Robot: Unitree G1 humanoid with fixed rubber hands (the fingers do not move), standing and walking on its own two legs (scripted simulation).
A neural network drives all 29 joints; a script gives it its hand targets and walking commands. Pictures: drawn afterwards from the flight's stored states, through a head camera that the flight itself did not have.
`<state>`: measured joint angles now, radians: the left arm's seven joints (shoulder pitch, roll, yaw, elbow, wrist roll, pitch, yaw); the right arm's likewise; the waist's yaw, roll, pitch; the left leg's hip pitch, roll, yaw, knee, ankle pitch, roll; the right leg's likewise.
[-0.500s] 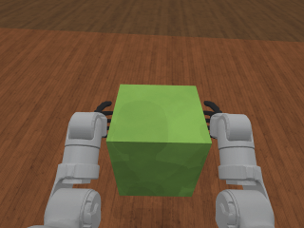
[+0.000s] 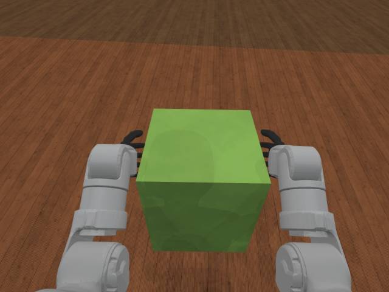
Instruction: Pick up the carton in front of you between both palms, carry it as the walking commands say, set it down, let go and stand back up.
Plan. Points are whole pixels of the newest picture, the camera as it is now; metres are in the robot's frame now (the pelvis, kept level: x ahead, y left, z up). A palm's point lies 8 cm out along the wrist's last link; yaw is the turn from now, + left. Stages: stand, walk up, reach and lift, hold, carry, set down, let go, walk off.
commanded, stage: carry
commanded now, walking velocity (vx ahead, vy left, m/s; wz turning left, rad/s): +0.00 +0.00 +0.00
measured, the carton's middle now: (200, 182) +0.35 +0.00 +0.06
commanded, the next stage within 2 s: none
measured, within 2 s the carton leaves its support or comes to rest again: neither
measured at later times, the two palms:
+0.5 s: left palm (123, 163) +0.33 +0.15 +0.13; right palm (275, 163) +0.34 -0.15 +0.13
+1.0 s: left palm (120, 164) +0.33 +0.16 +0.13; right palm (273, 164) +0.34 -0.14 +0.13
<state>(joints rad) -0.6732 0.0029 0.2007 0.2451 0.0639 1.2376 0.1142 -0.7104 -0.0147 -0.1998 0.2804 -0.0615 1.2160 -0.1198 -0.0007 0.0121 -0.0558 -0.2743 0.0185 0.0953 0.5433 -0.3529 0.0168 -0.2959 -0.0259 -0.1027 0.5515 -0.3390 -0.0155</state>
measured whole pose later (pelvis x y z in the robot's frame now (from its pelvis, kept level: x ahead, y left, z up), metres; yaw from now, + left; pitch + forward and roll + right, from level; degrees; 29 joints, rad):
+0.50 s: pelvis -0.01 +0.00 +0.00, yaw +0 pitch +0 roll +0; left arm -0.68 0.00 0.20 0.25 0.07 1.24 0.12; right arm -0.71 -0.02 -0.20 0.28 -0.06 1.22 -0.12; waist 0.00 0.01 -0.05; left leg -0.28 0.02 0.10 0.53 -0.33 0.02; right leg -0.30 -0.03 -0.11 0.54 -0.32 -0.01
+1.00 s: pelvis -0.02 +0.01 +0.00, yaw +0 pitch +0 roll +0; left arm -0.68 0.00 0.20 0.24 0.07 1.24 0.12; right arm -0.72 -0.01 -0.21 0.28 -0.06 1.21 -0.12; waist 0.00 0.01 -0.05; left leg -0.29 0.01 0.11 0.53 -0.32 0.03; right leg -0.31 -0.04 -0.11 0.53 -0.30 0.00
